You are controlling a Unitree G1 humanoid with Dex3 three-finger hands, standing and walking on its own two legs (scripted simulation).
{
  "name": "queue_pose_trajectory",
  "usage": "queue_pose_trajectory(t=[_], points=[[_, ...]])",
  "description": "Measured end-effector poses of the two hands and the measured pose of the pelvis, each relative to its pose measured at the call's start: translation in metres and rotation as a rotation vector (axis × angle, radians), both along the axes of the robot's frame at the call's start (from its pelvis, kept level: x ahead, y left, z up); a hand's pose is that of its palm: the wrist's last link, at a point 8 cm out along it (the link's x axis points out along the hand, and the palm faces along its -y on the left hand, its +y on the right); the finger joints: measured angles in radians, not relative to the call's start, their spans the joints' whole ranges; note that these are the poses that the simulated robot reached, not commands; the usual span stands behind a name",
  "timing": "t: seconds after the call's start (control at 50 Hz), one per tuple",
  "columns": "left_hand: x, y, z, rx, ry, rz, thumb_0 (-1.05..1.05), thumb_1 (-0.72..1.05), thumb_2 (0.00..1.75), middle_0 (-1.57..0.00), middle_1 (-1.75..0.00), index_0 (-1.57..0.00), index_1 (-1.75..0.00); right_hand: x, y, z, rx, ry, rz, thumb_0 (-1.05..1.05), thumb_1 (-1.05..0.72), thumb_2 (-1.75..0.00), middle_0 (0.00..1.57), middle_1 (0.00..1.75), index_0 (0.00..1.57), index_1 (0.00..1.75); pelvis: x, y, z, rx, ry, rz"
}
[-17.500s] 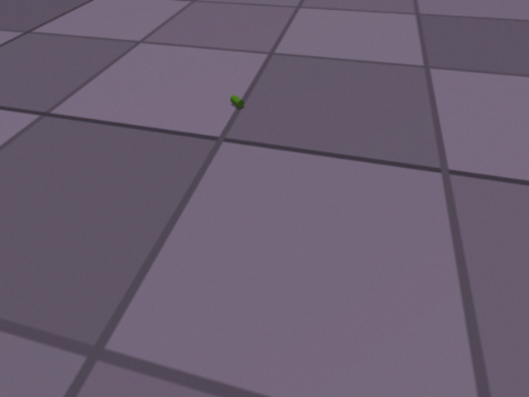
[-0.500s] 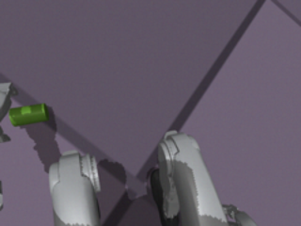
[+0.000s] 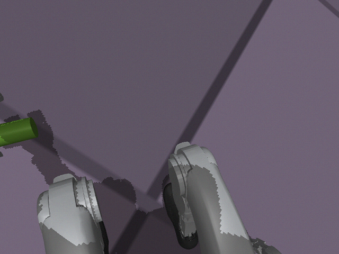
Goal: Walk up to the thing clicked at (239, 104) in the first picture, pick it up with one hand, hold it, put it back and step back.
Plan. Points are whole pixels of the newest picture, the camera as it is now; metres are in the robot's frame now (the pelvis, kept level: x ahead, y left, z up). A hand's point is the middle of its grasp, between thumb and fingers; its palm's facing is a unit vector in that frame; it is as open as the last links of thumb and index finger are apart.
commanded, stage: approach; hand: left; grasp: from above
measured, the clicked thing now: (14, 131) +0.47 +0.30 -0.30
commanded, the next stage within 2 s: rest palm in 0.34 s
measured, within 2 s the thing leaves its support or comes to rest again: neither
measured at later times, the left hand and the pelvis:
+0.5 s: hand out of the picture +0.46 +0.31 -0.18, palm faces -0.46 -0.08 -0.88, open 13.2 cm; pelvis +0.00 +0.00 +0.00, yaw +0 degrees
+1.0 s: hand (4, 127) +0.47 +0.30 -0.24, palm faces -0.41 -0.10 -0.91, open 14.2 cm; pelvis +0.00 +0.00 -0.02, yaw -3 degrees
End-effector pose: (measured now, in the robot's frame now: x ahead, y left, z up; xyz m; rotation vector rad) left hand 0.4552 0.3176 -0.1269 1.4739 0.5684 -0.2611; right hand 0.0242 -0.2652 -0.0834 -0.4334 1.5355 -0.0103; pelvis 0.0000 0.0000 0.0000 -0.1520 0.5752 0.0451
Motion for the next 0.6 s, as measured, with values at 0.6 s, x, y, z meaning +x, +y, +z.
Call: queue_pose_trajectory(t=[0.6], points=[[-0.001, -0.005, -0.014, -0.017, -0.026, -0.043, 0.0, -0.44, 0.95, -0.15, -0.97, -0.16, -0.97, 0.003, 0.002, 0.007, -0.023, -0.018, 0.04, 0.0, -0.9, -0.89, 0.2, 0.3, 0.21, 0.3, -0.002, 0.002, -0.004, -0.014, -0.015, -0.001]])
